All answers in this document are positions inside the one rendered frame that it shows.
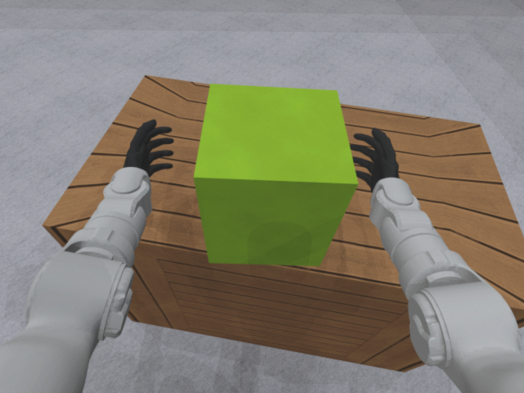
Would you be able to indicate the carton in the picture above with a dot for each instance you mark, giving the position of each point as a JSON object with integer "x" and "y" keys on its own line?
{"x": 274, "y": 174}

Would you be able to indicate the robot left upper arm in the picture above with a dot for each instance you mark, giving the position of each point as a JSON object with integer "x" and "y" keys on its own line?
{"x": 80, "y": 301}

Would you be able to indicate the right robot forearm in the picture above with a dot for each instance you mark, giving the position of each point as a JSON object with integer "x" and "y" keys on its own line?
{"x": 419, "y": 253}

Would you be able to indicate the robot left hand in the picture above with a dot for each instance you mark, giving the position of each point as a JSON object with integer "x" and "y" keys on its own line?
{"x": 139, "y": 154}

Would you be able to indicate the pedestal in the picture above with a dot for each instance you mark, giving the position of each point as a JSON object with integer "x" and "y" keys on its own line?
{"x": 351, "y": 307}

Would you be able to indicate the robot right upper arm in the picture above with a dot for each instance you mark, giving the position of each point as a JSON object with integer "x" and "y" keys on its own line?
{"x": 467, "y": 330}

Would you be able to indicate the left robot forearm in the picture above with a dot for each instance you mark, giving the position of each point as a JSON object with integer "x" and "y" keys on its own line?
{"x": 115, "y": 228}

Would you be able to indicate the robot right hand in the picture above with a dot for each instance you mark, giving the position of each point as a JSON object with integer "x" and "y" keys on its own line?
{"x": 384, "y": 164}

